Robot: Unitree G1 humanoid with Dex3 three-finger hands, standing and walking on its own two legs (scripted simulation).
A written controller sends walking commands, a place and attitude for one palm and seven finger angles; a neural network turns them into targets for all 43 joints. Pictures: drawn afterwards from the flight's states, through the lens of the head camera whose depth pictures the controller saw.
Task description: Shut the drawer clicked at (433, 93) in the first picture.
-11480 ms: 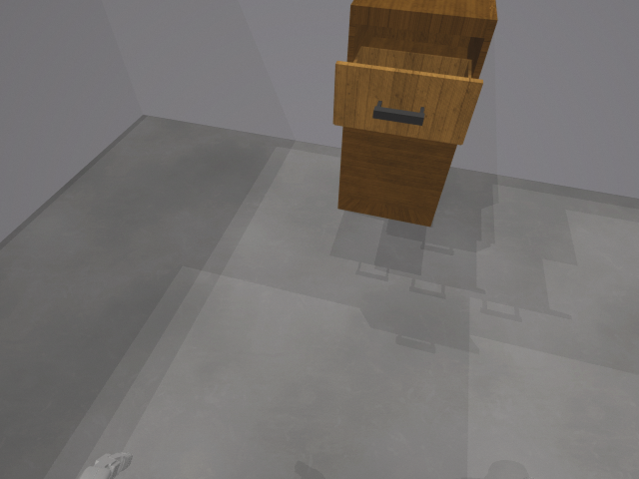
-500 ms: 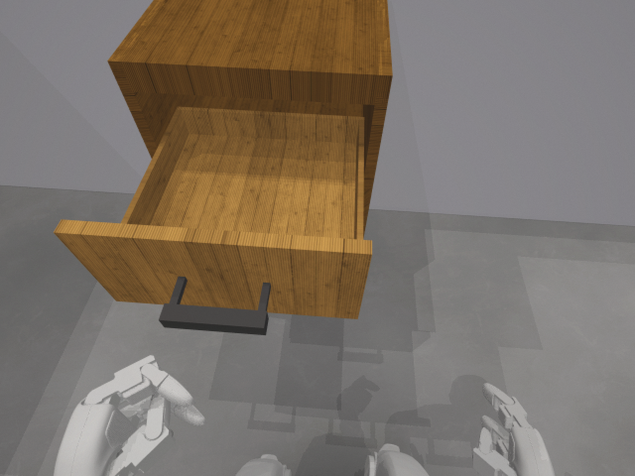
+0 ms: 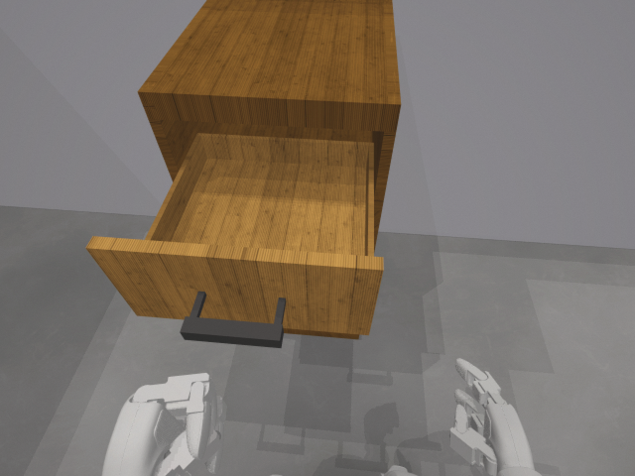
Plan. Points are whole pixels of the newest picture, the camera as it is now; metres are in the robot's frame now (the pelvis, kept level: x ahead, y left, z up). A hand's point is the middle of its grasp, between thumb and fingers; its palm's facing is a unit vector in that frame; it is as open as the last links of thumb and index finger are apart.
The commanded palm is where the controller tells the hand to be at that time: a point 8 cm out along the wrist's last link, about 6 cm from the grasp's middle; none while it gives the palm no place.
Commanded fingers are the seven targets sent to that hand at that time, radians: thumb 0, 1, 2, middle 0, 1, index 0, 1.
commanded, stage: raise the hand and make a fist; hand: left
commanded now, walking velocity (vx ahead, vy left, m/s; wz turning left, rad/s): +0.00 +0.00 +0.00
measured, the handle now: (236, 317) +0.32 +0.14 +0.00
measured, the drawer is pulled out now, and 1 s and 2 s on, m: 0.28 0.28 0.28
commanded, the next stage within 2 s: bring the fist close to the handle in 0.46 s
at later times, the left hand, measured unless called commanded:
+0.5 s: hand (209, 437) +0.15 +0.11 +0.10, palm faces +0.01 -1.00 +0.00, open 3.3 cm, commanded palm +0.11 +0.16 +0.10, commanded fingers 0.00 0.90 0.90 -1.40 -1.60 -1.40 -1.60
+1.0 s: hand (236, 410) +0.19 +0.10 +0.06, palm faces -0.03 -1.00 +0.00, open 3.3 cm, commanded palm +0.16 +0.16 +0.06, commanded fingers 0.00 0.90 0.90 -1.40 -1.60 -1.40 -1.60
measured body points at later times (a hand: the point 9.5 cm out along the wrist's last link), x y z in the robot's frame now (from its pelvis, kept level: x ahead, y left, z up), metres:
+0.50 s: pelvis +0.01 +0.00 +0.00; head +0.05 -0.01 +0.45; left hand +0.15 +0.17 +0.11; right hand +0.21 -0.22 -0.05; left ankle -0.03 +0.09 -0.67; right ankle +0.04 -0.11 -0.67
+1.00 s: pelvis +0.00 +0.00 -0.01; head +0.05 -0.01 +0.43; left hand +0.18 +0.16 +0.07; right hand +0.18 -0.23 -0.08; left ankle -0.03 +0.09 -0.67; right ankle +0.04 -0.11 -0.67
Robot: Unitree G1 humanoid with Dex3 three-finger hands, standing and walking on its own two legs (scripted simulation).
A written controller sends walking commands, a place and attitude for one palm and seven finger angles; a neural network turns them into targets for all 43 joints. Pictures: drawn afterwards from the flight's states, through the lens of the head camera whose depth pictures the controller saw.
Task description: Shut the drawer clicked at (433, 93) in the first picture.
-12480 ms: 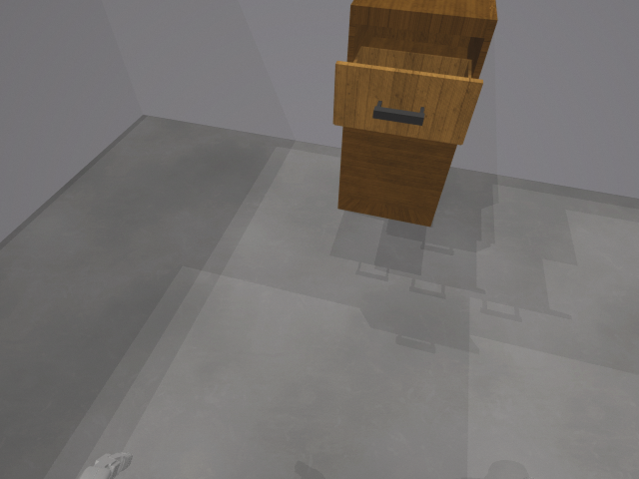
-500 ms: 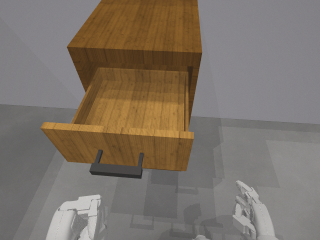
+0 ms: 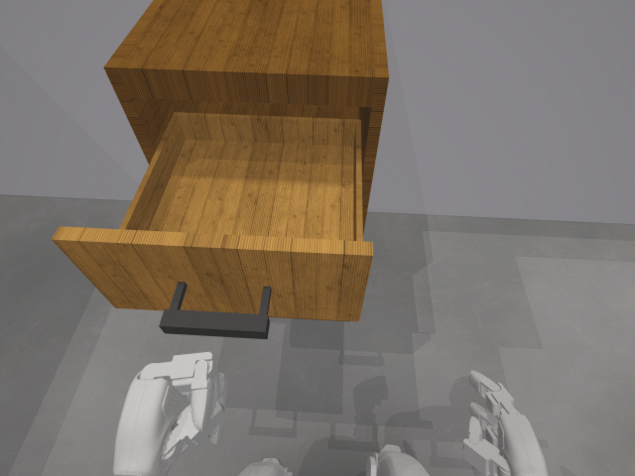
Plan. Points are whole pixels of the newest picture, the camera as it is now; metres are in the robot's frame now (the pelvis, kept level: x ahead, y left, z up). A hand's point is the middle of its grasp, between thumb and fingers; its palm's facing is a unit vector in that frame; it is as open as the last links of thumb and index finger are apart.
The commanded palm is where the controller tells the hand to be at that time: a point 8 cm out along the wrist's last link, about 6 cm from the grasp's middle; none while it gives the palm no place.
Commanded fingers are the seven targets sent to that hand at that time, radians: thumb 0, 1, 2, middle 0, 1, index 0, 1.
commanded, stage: bring the fist close to the handle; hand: left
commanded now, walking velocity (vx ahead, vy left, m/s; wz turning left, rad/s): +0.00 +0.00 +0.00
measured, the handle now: (219, 308) +0.32 +0.15 +0.01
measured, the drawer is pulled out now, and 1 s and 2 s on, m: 0.28 0.28 0.19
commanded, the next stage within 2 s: push the drawer shut in 0.96 s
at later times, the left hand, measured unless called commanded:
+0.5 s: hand (250, 390) +0.22 +0.09 +0.01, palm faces -0.05 -1.00 -0.02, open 3.2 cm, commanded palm +0.20 +0.15 +0.02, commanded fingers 0.00 0.90 0.90 -1.40 -1.60 -1.40 -1.60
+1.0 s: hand (244, 380) +0.23 +0.10 +0.02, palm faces -0.03 -1.00 +0.00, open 3.3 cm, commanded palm +0.21 +0.15 +0.02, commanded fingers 0.00 0.90 0.90 -1.40 -1.60 -1.40 -1.60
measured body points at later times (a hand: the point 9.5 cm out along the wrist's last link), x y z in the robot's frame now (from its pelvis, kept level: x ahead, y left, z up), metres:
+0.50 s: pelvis +0.00 -0.01 -0.02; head +0.09 +0.00 +0.42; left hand +0.22 +0.15 +0.02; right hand +0.19 -0.23 -0.10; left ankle -0.02 +0.10 -0.66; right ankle +0.04 -0.10 -0.66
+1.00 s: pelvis -0.01 +0.00 -0.03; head +0.09 +0.00 +0.41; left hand +0.23 +0.15 +0.02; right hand +0.18 -0.23 -0.11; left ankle -0.02 +0.10 -0.66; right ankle +0.04 -0.10 -0.66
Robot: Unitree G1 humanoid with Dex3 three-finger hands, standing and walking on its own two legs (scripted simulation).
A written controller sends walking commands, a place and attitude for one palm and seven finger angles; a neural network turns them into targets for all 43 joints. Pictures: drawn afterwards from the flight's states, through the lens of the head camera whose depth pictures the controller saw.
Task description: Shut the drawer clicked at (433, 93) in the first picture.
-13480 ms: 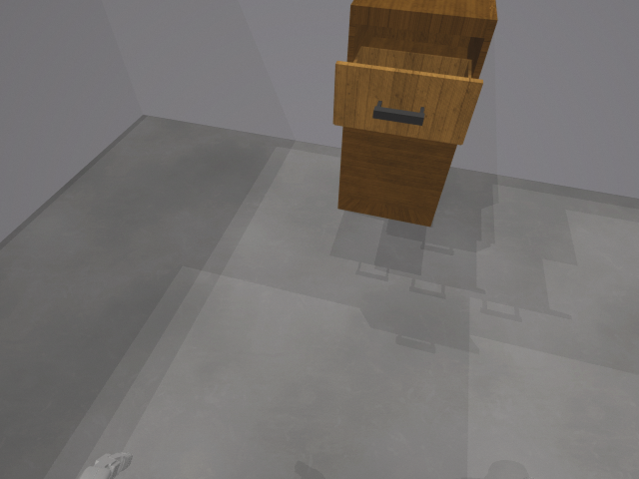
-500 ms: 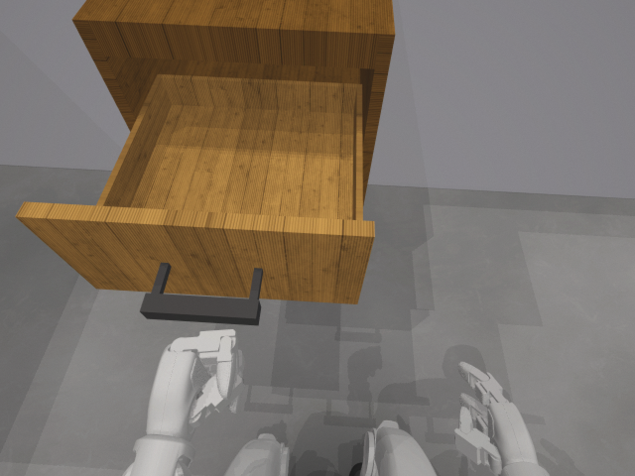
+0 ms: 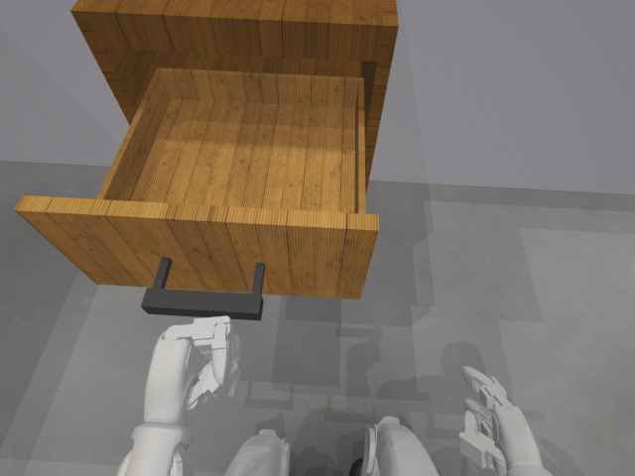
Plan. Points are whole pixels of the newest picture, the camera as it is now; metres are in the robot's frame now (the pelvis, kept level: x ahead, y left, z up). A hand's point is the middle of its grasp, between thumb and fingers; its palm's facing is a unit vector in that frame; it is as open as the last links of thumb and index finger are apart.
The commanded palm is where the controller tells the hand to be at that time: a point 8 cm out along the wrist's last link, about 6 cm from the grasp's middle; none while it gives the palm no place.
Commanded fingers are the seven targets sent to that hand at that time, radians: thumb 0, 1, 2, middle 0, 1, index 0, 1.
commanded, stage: push the drawer shut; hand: left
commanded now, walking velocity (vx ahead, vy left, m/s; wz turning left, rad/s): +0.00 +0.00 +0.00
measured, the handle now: (208, 286) +0.33 +0.15 +0.04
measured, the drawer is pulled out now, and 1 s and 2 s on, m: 0.28 0.19 0.08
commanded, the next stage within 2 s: none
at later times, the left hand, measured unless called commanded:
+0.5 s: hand (244, 336) +0.27 +0.10 +0.03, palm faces -0.09 -1.00 -0.03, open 3.0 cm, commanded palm +0.27 +0.15 +0.04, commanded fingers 0.00 0.90 0.90 -1.40 -1.60 -1.40 -1.60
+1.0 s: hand (253, 284) +0.34 +0.10 +0.03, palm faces -0.08 -1.00 -0.04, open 2.9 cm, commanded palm +0.34 +0.15 +0.04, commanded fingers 0.00 0.90 0.90 -1.40 -1.60 -1.40 -1.60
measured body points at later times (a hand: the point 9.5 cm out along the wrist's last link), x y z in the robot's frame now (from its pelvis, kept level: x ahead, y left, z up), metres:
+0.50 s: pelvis -0.01 +0.00 +0.00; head +0.09 +0.00 +0.44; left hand +0.27 +0.15 +0.04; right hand +0.17 -0.23 -0.09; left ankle -0.02 +0.10 -0.63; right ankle +0.04 -0.10 -0.63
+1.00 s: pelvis -0.02 +0.01 +0.01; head +0.09 +0.01 +0.44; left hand +0.34 +0.15 +0.04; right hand +0.13 -0.24 -0.10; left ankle -0.02 +0.10 -0.63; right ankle +0.04 -0.10 -0.63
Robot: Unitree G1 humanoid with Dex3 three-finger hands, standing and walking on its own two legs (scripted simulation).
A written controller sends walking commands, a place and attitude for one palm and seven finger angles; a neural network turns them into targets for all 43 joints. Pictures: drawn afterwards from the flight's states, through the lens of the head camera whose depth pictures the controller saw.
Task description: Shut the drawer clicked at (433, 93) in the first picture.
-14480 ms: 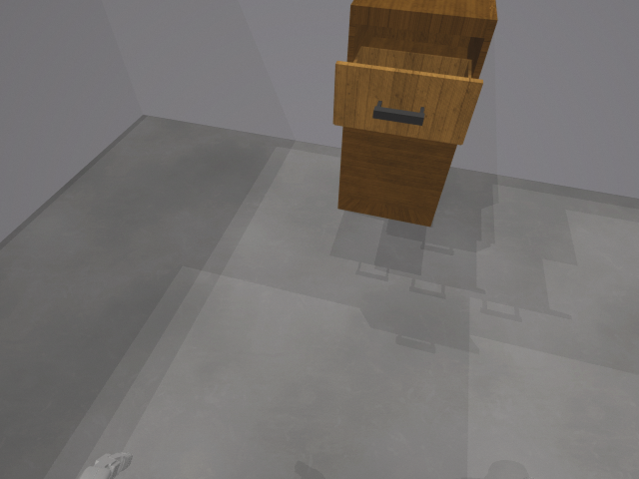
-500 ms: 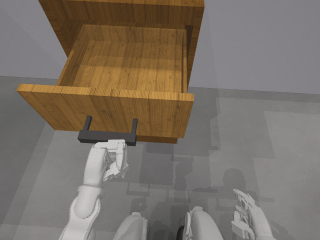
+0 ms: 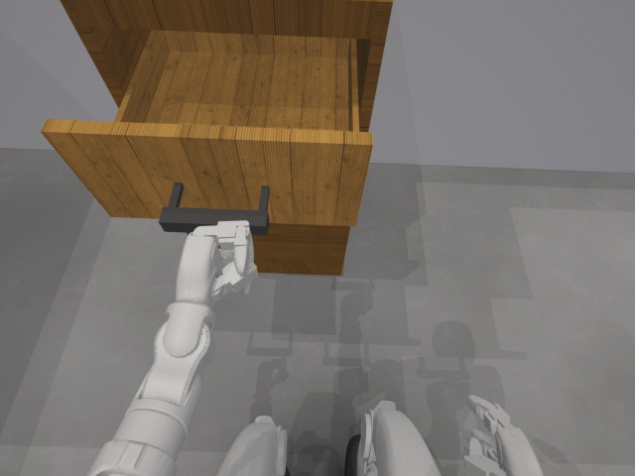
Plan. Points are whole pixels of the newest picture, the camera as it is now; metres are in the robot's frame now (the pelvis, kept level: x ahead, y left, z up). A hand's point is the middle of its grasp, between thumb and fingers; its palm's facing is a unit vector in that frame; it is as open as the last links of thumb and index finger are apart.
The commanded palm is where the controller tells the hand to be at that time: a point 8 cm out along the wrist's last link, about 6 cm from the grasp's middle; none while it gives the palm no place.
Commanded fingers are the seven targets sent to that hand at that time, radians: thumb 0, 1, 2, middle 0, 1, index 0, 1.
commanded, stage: push the drawer shut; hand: left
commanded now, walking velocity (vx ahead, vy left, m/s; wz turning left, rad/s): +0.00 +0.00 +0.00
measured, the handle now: (218, 206) +0.44 +0.14 +0.04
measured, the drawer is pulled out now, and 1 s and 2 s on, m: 0.19 0.08 0.00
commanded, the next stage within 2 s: pull the fist back off the drawer in 1.86 s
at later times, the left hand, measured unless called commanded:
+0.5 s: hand (258, 220) +0.43 +0.08 +0.03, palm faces -0.05 -1.00 -0.05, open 3.1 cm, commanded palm +0.41 +0.14 +0.04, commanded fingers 0.00 0.90 0.90 -1.40 -1.60 -1.40 -1.60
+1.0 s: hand (261, 187) +0.48 +0.08 +0.03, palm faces -0.03 -1.00 -0.05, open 3.2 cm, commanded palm +0.47 +0.14 +0.04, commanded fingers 0.00 0.90 0.90 -1.40 -1.60 -1.40 -1.60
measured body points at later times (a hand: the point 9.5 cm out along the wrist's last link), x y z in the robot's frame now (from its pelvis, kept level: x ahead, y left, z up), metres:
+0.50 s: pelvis +0.01 +0.00 +0.00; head +0.13 +0.00 +0.44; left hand +0.42 +0.14 +0.03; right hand +0.10 -0.26 -0.12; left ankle +0.00 +0.09 -0.64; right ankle +0.06 -0.11 -0.64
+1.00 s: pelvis +0.00 +0.00 +0.00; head +0.13 +0.00 +0.42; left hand +0.47 +0.14 +0.04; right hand +0.04 -0.27 -0.13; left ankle +0.00 +0.09 -0.64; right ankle +0.06 -0.11 -0.64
